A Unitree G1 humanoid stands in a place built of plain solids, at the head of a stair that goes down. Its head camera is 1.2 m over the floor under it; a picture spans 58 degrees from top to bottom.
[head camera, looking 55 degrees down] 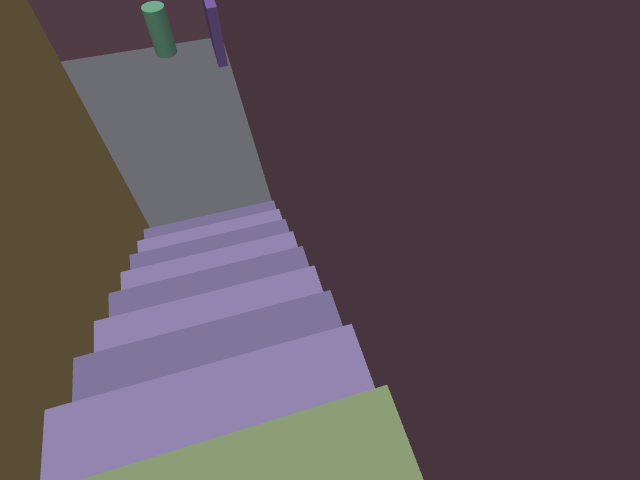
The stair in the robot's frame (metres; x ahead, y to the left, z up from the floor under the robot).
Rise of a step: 0.17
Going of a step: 0.24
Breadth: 0.98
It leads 17 degrees to the left of straight ahead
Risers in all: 9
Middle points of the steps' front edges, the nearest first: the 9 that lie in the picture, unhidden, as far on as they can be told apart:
0.21 0.29 0.00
0.47 0.36 -0.17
0.69 0.43 -0.34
0.92 0.50 -0.51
1.14 0.56 -0.68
1.36 0.63 -0.85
1.59 0.70 -1.02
1.81 0.76 -1.20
2.03 0.83 -1.37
